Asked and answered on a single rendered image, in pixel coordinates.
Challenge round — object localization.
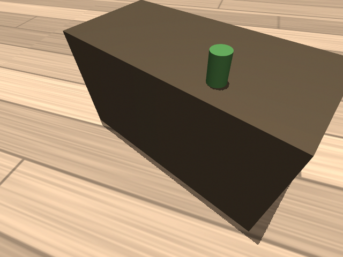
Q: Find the can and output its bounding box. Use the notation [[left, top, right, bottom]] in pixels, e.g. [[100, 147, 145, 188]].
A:
[[206, 44, 234, 88]]

